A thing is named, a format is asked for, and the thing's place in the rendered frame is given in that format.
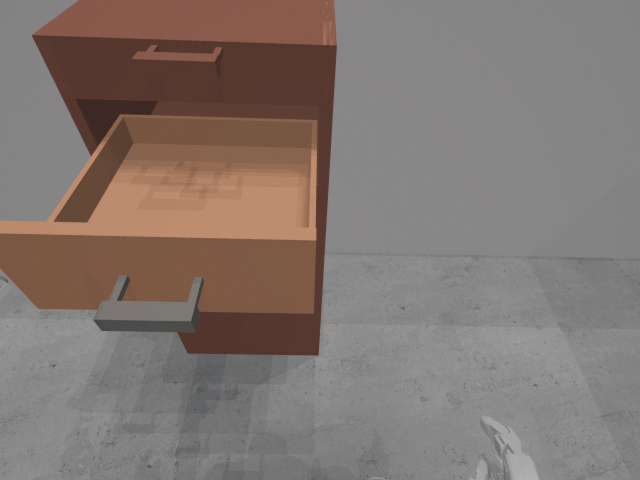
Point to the handle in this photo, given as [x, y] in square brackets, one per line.
[148, 316]
[171, 65]

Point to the cabinet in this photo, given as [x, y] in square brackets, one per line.
[277, 60]

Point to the robot right hand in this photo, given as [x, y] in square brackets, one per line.
[516, 464]

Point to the drawer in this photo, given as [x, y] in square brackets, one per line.
[164, 199]

